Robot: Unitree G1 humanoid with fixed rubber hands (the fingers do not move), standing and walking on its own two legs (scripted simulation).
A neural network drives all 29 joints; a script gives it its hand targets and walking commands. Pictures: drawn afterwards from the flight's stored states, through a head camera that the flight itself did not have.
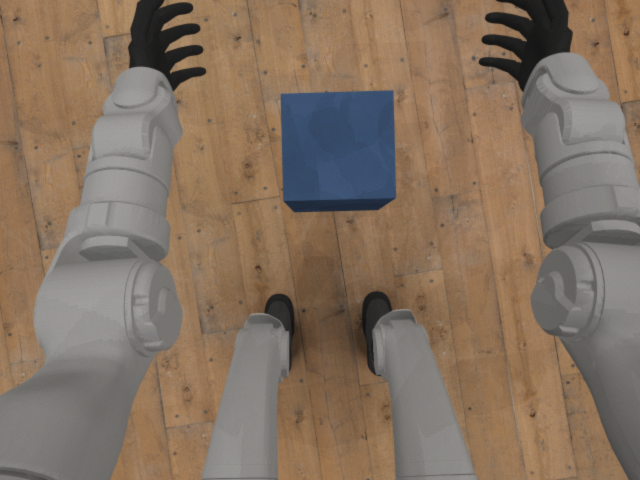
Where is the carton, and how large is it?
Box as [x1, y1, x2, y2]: [281, 90, 395, 211]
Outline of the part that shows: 393,90 281,94 283,200 294,211 378,209 395,198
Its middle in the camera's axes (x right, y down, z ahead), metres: +0.03 -0.18 +0.84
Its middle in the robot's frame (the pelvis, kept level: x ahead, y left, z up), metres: +0.54 -0.02 -0.52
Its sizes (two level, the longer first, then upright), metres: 0.210 0.200 0.250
